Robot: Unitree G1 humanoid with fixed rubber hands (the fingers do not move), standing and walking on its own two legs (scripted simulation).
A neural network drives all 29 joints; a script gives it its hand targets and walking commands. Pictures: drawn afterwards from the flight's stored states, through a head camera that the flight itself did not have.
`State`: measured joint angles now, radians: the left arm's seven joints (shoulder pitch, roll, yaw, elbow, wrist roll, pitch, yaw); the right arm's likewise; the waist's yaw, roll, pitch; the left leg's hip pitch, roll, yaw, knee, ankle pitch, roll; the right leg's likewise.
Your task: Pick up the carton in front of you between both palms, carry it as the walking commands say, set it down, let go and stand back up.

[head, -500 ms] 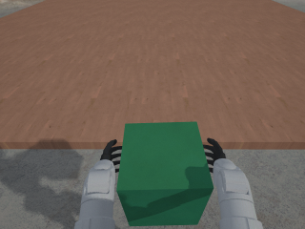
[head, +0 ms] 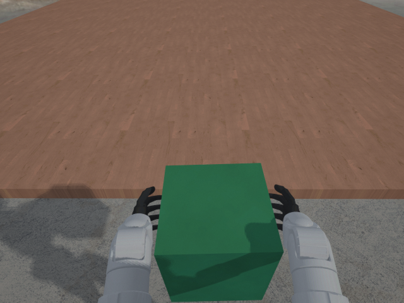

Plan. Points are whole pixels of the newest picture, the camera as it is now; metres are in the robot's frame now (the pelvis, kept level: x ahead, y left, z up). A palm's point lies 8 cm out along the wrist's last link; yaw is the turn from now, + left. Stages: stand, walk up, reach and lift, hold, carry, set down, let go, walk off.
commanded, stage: hold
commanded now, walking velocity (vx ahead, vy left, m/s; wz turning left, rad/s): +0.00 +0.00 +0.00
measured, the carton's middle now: (214, 234) +0.30 +0.00 -0.03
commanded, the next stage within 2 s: carry in 0.38 s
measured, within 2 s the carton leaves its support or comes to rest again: neither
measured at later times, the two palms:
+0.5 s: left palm (142, 218) +0.29 +0.15 +0.05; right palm (290, 216) +0.29 -0.15 +0.05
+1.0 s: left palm (169, 151) +0.47 +0.11 +0.08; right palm (289, 154) +0.46 -0.19 +0.07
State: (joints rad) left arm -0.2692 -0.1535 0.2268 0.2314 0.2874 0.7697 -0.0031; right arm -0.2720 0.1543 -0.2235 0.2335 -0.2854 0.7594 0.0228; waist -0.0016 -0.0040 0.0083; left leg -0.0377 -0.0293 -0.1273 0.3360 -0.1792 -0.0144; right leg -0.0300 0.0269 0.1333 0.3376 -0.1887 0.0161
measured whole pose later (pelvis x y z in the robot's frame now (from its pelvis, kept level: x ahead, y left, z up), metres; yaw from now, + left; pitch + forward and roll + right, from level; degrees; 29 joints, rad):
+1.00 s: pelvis +0.20 -0.03 -0.02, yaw +0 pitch +5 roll -1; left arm -0.17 -0.14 0.10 -0.35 0.10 1.20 0.09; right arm -0.15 0.13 -0.11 -0.40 -0.10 1.22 -0.10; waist -0.03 0.05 -0.12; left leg -0.15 0.11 0.11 0.60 -0.46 -0.04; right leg -0.38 -0.01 -0.22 0.53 -0.22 -0.05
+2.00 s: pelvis +0.70 -0.01 -0.02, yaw +0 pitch +7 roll +0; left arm -0.86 -0.01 0.30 -0.02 0.08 1.32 0.13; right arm -0.88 0.02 -0.31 -0.03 -0.08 1.33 -0.13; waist 0.01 0.01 0.09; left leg -0.28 0.01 0.08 0.58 -0.39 0.02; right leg -0.47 -0.01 -0.15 0.58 -0.21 -0.07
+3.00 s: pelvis +0.86 +0.05 -0.01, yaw +0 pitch +1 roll +0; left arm -0.67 0.01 0.19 0.24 0.06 1.21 0.12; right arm -0.64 0.02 -0.21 0.20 -0.09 1.21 -0.12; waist 0.02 -0.01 -0.09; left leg -0.27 -0.01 0.05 0.53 -0.28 0.03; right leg -0.29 0.03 -0.09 0.53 -0.26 -0.07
